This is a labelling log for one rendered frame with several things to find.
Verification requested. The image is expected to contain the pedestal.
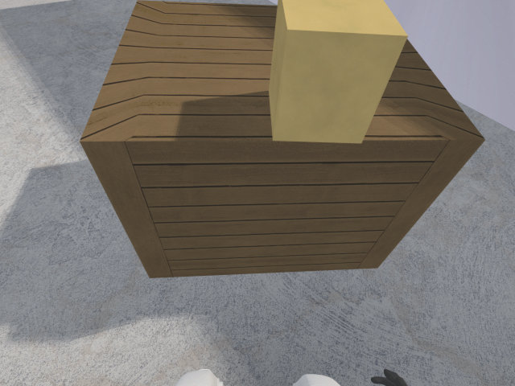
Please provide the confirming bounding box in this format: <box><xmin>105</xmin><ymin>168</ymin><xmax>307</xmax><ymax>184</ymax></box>
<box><xmin>80</xmin><ymin>0</ymin><xmax>485</xmax><ymax>278</ymax></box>

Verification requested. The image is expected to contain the carton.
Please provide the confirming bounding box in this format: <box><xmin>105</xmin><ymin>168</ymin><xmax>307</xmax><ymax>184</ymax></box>
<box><xmin>269</xmin><ymin>0</ymin><xmax>408</xmax><ymax>143</ymax></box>

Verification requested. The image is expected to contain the robot right hand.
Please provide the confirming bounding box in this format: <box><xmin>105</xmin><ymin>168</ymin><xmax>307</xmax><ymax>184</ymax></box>
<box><xmin>371</xmin><ymin>369</ymin><xmax>408</xmax><ymax>386</ymax></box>

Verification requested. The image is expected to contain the left robot thigh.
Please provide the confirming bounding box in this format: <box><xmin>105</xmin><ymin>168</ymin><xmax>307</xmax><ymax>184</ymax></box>
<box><xmin>175</xmin><ymin>370</ymin><xmax>224</xmax><ymax>386</ymax></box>

